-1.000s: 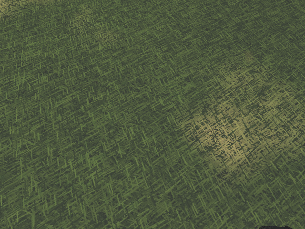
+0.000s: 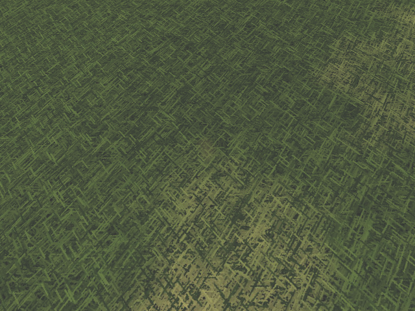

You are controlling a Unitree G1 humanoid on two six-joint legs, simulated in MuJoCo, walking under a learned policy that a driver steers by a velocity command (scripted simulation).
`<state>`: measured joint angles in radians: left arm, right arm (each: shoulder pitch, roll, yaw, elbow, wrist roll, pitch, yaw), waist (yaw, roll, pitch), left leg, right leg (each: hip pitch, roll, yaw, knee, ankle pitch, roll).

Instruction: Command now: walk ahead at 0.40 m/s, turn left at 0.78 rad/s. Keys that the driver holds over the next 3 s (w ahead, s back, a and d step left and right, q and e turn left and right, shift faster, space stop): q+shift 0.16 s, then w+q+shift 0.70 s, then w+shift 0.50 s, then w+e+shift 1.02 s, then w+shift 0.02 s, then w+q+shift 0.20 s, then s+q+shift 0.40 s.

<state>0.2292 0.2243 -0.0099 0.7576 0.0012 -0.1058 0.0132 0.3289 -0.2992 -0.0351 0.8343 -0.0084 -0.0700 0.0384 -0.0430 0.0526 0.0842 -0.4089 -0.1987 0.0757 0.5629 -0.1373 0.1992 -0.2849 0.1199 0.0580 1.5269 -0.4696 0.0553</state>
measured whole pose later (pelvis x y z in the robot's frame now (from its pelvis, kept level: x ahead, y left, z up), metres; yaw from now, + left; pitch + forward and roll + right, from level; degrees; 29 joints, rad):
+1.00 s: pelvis +0.54 +0.21 +0.01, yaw +57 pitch +1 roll +2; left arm 0.35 0.24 0.00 0.76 0.04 -0.08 0.00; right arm 0.25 -0.32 -0.05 0.73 -0.03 -0.01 0.01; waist 0.05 0.01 0.03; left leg -0.31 -0.19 0.08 0.58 -0.27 0.17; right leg -0.42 -0.12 0.03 1.39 -0.30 0.02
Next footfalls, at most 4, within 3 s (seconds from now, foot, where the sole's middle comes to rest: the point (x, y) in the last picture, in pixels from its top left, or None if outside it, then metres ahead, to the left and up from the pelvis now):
0.28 right None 0.37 -0.15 -0.75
0.86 left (147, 289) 0.54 0.26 -0.75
1.30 right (72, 194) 0.93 0.57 -0.75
1.72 left None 0.93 1.03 -0.75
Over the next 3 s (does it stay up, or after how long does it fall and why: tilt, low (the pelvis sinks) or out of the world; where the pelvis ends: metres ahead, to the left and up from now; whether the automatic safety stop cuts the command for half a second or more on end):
stays up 1.81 1.35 0.01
